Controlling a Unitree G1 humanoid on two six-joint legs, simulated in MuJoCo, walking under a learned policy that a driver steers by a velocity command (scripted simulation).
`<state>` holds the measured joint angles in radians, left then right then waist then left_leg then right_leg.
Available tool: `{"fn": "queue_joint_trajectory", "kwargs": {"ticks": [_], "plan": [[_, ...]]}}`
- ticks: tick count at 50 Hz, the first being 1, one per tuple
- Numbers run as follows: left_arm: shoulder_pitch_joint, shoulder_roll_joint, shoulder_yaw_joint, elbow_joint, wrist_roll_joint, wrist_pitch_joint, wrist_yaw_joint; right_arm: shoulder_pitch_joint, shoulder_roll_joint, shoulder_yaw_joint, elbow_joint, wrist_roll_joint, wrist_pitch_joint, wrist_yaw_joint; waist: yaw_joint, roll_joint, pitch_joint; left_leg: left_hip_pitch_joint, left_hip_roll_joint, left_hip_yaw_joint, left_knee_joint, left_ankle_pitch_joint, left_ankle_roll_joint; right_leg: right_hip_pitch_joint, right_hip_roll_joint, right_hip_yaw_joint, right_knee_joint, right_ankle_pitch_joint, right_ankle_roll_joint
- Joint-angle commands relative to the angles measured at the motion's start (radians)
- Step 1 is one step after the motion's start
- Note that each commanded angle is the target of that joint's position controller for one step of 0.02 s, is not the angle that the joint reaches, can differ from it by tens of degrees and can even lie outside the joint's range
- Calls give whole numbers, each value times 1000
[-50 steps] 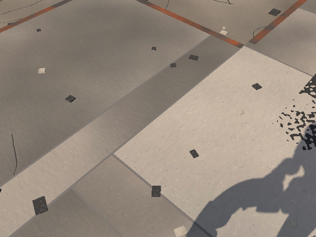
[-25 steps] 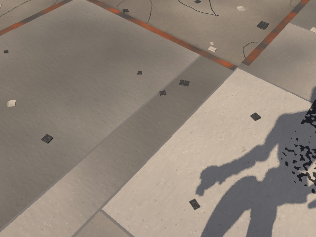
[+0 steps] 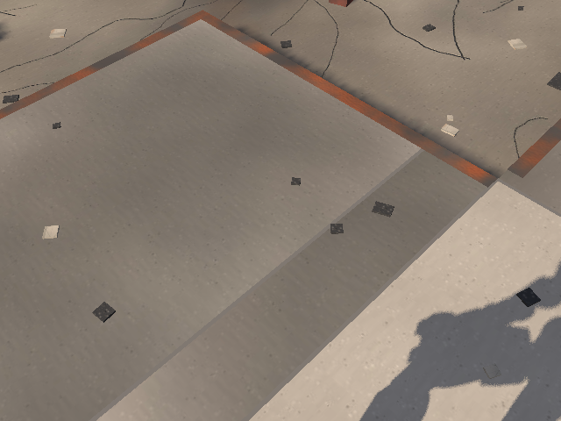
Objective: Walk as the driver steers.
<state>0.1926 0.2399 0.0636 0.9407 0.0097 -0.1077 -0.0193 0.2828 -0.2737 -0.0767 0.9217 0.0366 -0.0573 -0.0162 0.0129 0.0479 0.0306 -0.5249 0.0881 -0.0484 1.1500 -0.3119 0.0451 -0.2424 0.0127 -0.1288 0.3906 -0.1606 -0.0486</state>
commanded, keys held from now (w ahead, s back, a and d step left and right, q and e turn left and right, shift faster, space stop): w+q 1.00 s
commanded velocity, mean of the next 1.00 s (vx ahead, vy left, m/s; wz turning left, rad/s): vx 0.50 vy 0.00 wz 0.55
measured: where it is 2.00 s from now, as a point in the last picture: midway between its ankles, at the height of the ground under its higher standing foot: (122, 269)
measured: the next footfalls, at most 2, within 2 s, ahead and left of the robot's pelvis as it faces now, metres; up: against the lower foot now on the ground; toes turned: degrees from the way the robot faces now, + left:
left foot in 0.36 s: +0.35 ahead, +0.16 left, +0.00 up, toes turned +16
right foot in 0.86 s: +0.69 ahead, +0.07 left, +0.00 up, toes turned +32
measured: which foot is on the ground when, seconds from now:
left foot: up 0.00-0.34, down 0.36-0.86, up 0.88-1.00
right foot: down 0.00-0.38, up 0.40-0.84, down 0.86-1.00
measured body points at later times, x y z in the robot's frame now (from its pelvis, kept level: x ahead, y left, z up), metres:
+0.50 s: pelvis +0.27 +0.08 -0.01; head +0.31 +0.10 +0.44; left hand +0.31 +0.38 -0.13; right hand +0.46 -0.16 -0.12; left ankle +0.31 +0.15 -0.74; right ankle +0.23 -0.11 -0.64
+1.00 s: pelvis +0.56 +0.12 -0.01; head +0.58 +0.13 +0.44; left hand +0.53 +0.42 -0.11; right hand +0.79 -0.07 -0.12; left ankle +0.42 +0.19 -0.65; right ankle +0.66 +0.05 -0.74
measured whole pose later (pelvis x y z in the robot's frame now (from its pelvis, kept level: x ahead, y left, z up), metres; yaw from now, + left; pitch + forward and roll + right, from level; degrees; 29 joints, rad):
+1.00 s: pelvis +0.56 +0.12 -0.01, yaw +35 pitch +2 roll -1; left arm 0.16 0.26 0.07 0.80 0.01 -0.11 -0.02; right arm 0.31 -0.30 -0.08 0.73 0.03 -0.03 -0.02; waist 0.00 0.04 0.02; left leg -0.45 0.00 -0.08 1.20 -0.38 0.03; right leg -0.31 0.02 -0.05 0.46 -0.17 -0.02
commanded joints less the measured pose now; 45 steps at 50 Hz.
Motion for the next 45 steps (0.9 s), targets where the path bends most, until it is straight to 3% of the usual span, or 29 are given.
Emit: {"fn": "queue_joint_trajectory", "kwargs": {"ticks": [1,4,7,12,13,15,16,17,18,19,20,21,22,23,24,25,27,30,34,37,40,41,42,43,44,45], "plan": [[-29,109,24,-33,8,-23,8,48,-31,-18,-55,-4,21,-5,-30,-132,-9,-101,72,-57,-16,110,-3,42,-276,173,-272,102,-131],[-1,131,30,-21,10,-18,26,-23,-34,-22,-87,-13,20,4,-19,-106,14,-169,64,-61,-160,260,-18,85,-265,82,-281,177,-126],[20,152,34,-21,4,-10,38,-122,-16,-12,-121,-16,12,25,10,-87,34,-149,50,4,-336,373,-17,118,-252,0,-288,208,-110],[114,184,46,1,-16,24,45,-273,-7,3,-204,-16,12,59,62,-70,82,-214,26,78,-481,311,12,307,-307,-57,-226,306,-101],[117,191,49,1,-20,32,45,-282,-13,1,-220,-14,13,66,55,-78,79,-205,14,94,-495,269,23,339,-317,-69,-195,376,-93],[91,219,57,-12,-27,46,48,-250,-44,-12,-236,-13,17,75,14,-115,31,-100,-44,151,-504,171,58,371,-320,-99,-81,691,-72],[78,234,61,-19,-31,53,51,-191,-69,-26,-232,-11,20,76,-27,-136,-13,-9,-83,177,-499,120,80,373,-316,-110,24,846,-61],[58,243,62,-26,-34,60,51,-72,-111,-49,-208,-7,22,73,-99,-135,-78,151,-127,193,-535,122,110,340,-295,-124,193,913,-43],[49,234,57,-35,-33,60,52,93,-177,-85,-166,-6,25,57,-182,-94,-164,426,-146,146,-607,183,151,192,-253,-136,440,771,-2],[110,117,23,-78,6,43,44,156,-293,-113,-147,-5,30,36,-129,142,-241,769,96,-279,-626,150,273,-214,-128,-123,809,52,56],[108,79,1,-114,-9,-4,27,143,-293,-98,-182,-15,12,43,-89,170,-386,934,257,-786,-816,0,418,-460,33,124,1019,-453,72],[-29,156,20,-144,-53,-35,14,142,-208,-72,-180,-25,-1,50,-142,56,-312,904,236,-697,-872,26,350,-571,-22,219,1041,-383,43],[-62,153,18,-157,-62,-50,11,91,-173,-61,-181,-24,-11,50,-112,25,-199,775,202,-546,-867,102,310,-589,-66,210,971,-291,19],[-53,150,21,-139,-39,-53,19,13,-141,-51,-197,-20,-16,49,-63,-49,-134,621,155,-429,-868,199,276,-525,-108,210,881,-224,20],[-33,165,33,-129,-21,-42,24,-42,-110,-40,-214,-25,-17,45,-24,-41,-102,503,122,-349,-882,290,256,-446,-136,212,805,-183,29],[-17,167,37,-128,-17,-25,23,-63,-102,-35,-227,-32,-18,41,-1,-27,-95,432,101,-320,-904,329,250,-386,-147,214,770,-159,39],[-19,141,35,-138,-3,-2,25,-51,-126,-39,-227,-26,-22,29,11,-28,-81,357,80,-269,-926,406,256,-358,-141,194,683,-120,74],[-129,113,25,-180,5,7,30,-1,-159,-48,-220,-22,-20,8,-17,-14,-43,311,42,-211,-936,412,234,-382,-109,179,477,41,112],[-257,92,10,-223,-9,-2,15,45,-160,-49,-209,-17,-10,0,-72,38,-20,277,2,-191,-920,264,176,-297,-45,168,202,250,109],[-294,121,15,-250,-19,-13,3,82,-153,-48,-193,-11,-3,-1,-84,52,-20,336,34,-260,-861,217,164,-274,-30,194,126,244,94],[-253,160,28,-251,-21,-31,-7,76,-152,-49,-198,-15,7,-10,-53,85,-30,404,66,-345,-768,234,148,-218,-23,204,87,123,62],[-191,170,35,-235,-20,-37,-7,60,-144,-47,-205,-15,11,-11,-17,98,-47,403,52,-353,-722,268,134,-140,-15,187,57,106,43],[-87,199,51,-210,-10,-43,-2,49,-114,-35,-217,-18,11,-10,33,88,-112,372,0,-325,-607,319,104,23,-35,191,43,109,12],[68,253,65,-195,5,-44,6,49,-59,-13,-239,-34,8,-5,96,-13,-252,246,-66,-242,-333,202,65,284,-197,344,66,55,-49],[163,331,84,-159,15,-30,4,203,2,4,-268,-2,-1,-4,25,-378,-374,-121,-201,-122,-4,-269,-5,607,-424,826,-34,-158,-216],[142,235,63,-172,-11,-25,-2,203,-108,-10,-242,11,-2,-8,45,-300,-320,-255,-119,-150,140,-274,-15,587,-439,925,-87,-382,-209]]}}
